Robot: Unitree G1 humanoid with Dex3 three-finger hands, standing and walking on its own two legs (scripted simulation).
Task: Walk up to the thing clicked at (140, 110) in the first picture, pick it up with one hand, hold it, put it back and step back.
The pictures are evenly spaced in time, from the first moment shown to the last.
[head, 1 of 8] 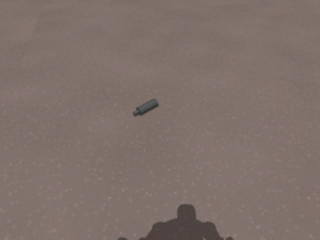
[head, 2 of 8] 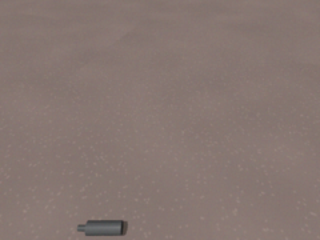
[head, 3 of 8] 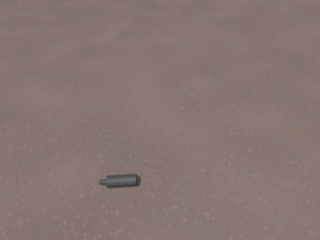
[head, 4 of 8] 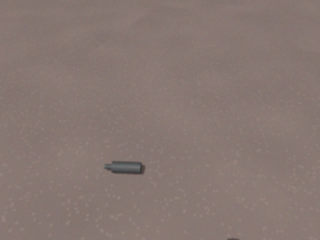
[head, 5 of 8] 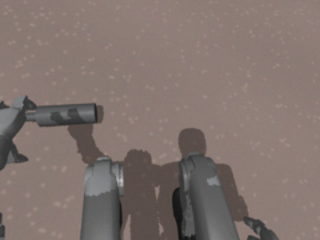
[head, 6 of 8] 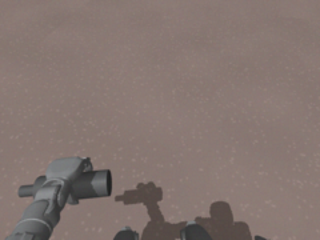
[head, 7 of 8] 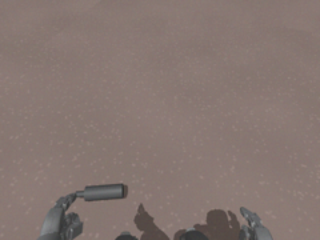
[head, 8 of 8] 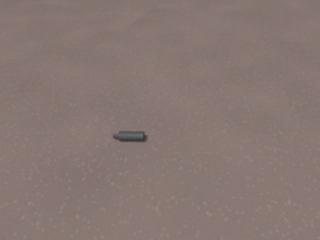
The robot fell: no
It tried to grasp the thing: yes
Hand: left
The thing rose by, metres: 0.66
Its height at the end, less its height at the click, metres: +0.00
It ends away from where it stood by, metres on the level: 0.01
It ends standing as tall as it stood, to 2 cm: yes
